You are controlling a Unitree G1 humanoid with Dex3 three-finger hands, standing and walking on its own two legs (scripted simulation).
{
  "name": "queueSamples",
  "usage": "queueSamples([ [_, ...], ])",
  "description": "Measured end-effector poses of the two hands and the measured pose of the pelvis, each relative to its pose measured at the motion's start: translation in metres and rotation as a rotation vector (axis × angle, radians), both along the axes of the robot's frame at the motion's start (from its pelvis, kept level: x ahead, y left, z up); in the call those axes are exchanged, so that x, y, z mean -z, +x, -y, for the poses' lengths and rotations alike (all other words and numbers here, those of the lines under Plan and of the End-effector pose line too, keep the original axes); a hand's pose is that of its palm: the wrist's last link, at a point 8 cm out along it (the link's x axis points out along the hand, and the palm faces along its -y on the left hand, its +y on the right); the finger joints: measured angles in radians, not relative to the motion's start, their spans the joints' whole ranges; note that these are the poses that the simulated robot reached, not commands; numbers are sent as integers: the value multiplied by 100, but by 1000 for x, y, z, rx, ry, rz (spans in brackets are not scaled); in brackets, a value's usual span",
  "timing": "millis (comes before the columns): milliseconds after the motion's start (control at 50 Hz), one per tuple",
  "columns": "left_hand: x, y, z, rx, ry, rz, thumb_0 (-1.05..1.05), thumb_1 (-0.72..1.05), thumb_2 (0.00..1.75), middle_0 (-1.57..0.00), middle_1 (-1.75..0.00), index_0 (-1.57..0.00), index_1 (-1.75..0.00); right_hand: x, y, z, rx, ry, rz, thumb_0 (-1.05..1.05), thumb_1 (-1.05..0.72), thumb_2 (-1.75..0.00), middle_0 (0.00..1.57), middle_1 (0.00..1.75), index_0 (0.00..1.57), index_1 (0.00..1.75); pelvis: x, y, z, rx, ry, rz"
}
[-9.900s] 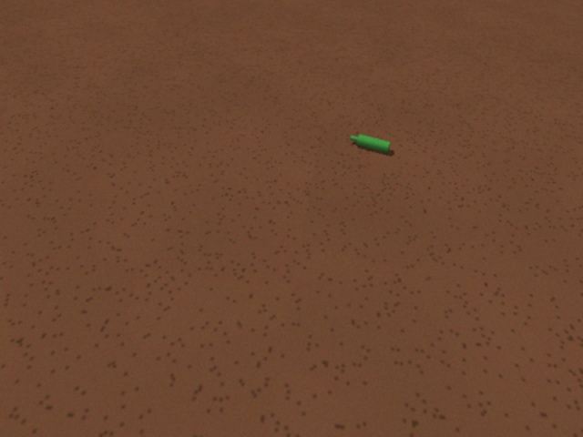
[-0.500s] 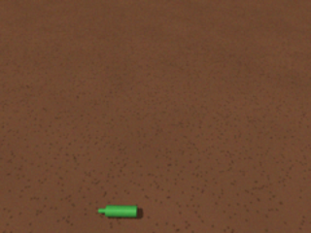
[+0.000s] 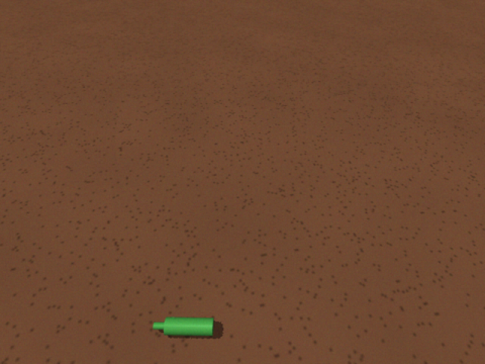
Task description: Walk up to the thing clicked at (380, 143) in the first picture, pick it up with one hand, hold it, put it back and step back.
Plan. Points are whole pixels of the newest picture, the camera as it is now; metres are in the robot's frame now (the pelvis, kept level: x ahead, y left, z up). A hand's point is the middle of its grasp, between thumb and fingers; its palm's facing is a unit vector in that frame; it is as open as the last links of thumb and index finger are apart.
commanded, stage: rise first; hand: left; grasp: from above
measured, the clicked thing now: (183, 326) +0.43 +0.22 -0.75
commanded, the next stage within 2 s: none
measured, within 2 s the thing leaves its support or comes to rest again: neither
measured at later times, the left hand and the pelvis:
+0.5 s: hand out of the picture +0.13 +0.26 -0.21, palm faces -0.11 -0.90 -0.42, open 13.4 cm; pelvis -0.01 +0.01 -0.06, yaw +0 degrees
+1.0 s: hand out of the picture +0.12 +0.26 -0.27, palm faces -0.26 -0.81 -0.52, open 14.3 cm; pelvis -0.02 +0.01 -0.13, yaw +0 degrees
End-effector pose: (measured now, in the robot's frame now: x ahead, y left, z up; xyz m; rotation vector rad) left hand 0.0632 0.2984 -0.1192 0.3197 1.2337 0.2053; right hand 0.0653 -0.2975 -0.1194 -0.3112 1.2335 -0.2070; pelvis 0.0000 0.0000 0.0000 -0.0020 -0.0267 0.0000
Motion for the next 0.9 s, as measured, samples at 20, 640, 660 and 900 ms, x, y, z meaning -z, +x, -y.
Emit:
queueSamples([
  [20, 0, 5, 2, -9, -2, 30, 0, 88, 91, -19, -32, -20, -33, 0, 2, -2, 0, 0, 32, 1, -91, -91, 20, 30, 20, 30, 1, -2, 0, -4, -1, -11],
  [640, 64, 64, -1, 188, 109, 97, -1, -51, 101, -7, -104, -7, -105, 48, 72, -51, -73, 42, 364, 1, -90, -90, 20, 30, 20, 30, 81, -11, -10, 1, -25, -299],
  [660, 65, 64, 0, 194, 112, 98, -1, -52, 101, -7, -104, -7, -105, 49, 75, -52, -76, 44, 372, 1, -89, -90, 20, 30, 20, 30, 83, -11, -10, 1, -26, -305],
  [900, 86, 60, 3, 252, 153, 82, -1, -55, 100, -7, -104, -7, -105, 72, 89, -63, -109, 66, 431, 1, -90, -90, 20, 30, 20, 30, 111, -14, -9, -1, -39, -371],
])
